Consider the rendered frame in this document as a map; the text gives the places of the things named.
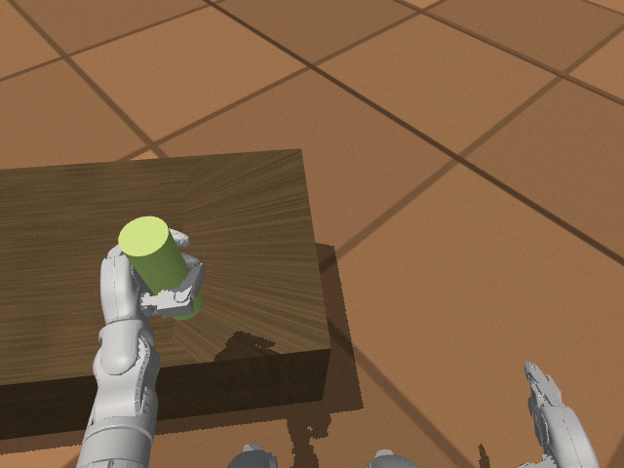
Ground left robot hand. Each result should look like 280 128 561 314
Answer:
100 228 205 325

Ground right robot hand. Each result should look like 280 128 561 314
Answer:
516 361 600 468

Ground left robot arm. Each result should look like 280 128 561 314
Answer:
76 319 161 468

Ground can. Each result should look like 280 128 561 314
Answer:
118 216 203 321

